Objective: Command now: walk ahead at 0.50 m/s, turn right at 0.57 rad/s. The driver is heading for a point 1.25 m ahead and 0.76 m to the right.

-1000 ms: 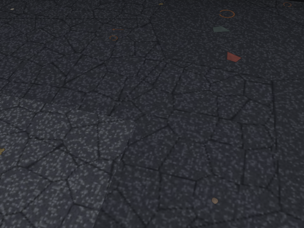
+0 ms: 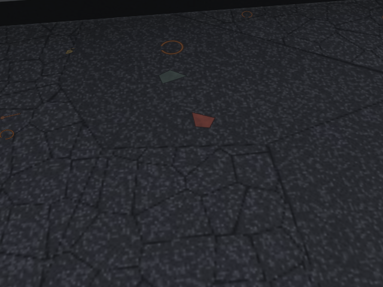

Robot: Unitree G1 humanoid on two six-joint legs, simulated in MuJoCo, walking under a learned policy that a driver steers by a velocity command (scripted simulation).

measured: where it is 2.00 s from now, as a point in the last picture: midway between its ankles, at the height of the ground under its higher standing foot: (320, 167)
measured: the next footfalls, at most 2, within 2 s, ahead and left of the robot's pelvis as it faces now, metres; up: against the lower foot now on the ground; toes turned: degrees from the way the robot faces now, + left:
left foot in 0.34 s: +0.39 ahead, +0.13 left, +0.00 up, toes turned -15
right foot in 0.88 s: +0.56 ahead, -0.22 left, +0.00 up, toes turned -33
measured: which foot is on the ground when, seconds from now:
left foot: up 0.00-0.32, down 0.34-0.86, up 0.88-1.00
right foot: down 0.00-0.34, up 0.36-0.86, down 0.88-1.00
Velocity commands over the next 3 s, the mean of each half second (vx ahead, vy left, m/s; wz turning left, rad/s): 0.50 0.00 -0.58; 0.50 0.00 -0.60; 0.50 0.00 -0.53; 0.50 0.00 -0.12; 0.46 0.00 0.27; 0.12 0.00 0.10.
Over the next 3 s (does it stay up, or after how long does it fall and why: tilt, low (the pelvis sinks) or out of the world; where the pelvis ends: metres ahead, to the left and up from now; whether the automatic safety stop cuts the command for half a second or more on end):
stays up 1.19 -0.80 0.00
